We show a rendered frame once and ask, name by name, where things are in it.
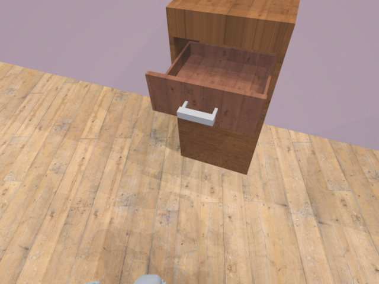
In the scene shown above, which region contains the cabinet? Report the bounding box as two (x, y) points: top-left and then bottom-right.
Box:
(166, 0), (300, 175)

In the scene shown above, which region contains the drawer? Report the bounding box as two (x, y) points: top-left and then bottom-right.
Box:
(145, 41), (277, 136)

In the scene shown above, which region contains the handle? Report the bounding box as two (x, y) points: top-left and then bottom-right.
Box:
(177, 101), (218, 126)

